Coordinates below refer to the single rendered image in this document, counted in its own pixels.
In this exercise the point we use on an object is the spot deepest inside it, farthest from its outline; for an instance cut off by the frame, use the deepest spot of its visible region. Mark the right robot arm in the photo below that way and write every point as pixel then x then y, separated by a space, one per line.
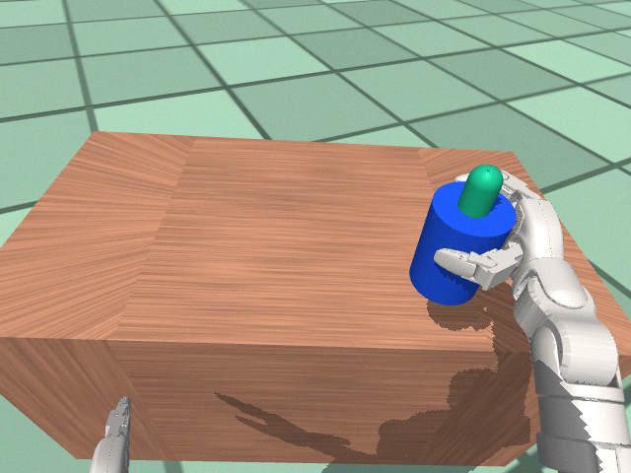
pixel 575 362

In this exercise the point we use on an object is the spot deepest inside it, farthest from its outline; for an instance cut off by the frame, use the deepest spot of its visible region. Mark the left robot hand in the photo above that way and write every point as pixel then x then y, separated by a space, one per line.
pixel 112 453

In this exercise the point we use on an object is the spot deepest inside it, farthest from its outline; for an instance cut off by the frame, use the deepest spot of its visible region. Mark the right robot hand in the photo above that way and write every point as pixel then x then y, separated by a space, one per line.
pixel 537 233

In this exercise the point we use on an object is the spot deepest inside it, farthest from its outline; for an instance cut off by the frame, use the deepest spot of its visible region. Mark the bottle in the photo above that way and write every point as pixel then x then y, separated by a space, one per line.
pixel 469 215

